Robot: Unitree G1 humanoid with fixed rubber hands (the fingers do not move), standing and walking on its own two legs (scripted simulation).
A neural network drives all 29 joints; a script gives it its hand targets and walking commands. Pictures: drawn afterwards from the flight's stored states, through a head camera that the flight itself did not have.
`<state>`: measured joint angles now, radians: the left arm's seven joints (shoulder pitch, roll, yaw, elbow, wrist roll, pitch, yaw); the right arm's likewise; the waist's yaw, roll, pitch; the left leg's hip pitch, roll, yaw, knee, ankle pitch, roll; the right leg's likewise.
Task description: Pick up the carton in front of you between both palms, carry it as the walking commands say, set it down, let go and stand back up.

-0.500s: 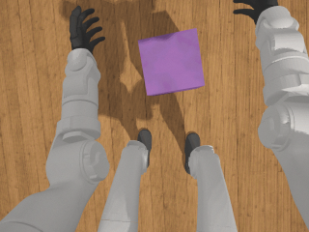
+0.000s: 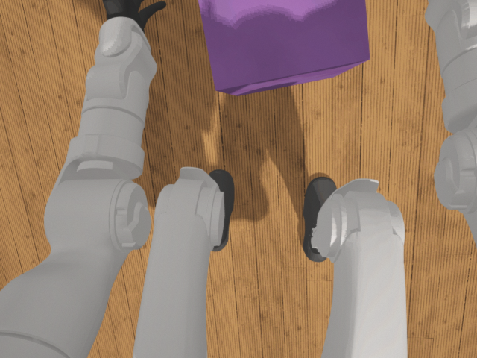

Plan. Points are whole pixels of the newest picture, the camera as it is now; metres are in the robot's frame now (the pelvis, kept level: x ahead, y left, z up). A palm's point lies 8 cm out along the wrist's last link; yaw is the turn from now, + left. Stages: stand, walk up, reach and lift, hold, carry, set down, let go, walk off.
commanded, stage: reach and lift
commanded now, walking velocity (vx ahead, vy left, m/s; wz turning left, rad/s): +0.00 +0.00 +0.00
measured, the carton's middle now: (277, 22) +0.55 -0.01 -0.31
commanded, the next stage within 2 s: none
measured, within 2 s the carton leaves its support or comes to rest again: leaves its support in 1.08 s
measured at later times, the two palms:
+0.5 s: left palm (157, 28) +0.53 +0.17 -0.24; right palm out of the picture +0.58 -0.17 -0.24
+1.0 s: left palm (171, 19) +0.54 +0.15 -0.23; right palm out of the picture +0.58 -0.16 -0.23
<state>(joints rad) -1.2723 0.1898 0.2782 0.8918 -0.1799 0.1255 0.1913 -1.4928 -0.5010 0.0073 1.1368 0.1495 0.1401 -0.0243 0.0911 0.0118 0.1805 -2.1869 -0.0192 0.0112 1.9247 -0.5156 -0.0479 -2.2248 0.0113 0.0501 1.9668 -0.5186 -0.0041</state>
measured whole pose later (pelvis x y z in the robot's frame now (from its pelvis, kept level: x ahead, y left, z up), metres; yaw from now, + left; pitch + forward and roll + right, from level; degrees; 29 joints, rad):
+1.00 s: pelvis +0.00 -0.01 -0.07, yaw +1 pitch +37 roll +5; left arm -1.50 0.16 0.42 1.06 -0.03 0.16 0.14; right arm -1.67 -0.41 0.01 1.27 0.06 0.16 -0.02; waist 0.06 0.04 0.37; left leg -2.27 -0.04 0.00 2.17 -0.55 -0.07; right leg -2.31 0.00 0.04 2.23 -0.56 -0.03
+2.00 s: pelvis +0.02 +0.01 +0.12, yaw -4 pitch +40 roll +1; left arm -0.84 -0.11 0.51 0.54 0.19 0.39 0.09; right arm -0.92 -0.01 -0.36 0.66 -0.22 0.43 0.01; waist 0.04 0.02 -0.22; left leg -1.78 -0.05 -0.05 1.58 -0.50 -0.04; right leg -1.80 0.04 0.05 1.58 -0.48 0.02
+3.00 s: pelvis +0.09 +0.01 +0.34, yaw -5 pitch -1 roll +0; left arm -0.30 -0.16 0.28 0.40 0.27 0.56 0.01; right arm -0.27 0.15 -0.25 0.38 -0.27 0.60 0.00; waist -0.01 0.01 -0.05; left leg -0.23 -0.02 -0.07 0.48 -0.24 -0.01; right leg -0.23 0.01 0.05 0.47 -0.22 0.01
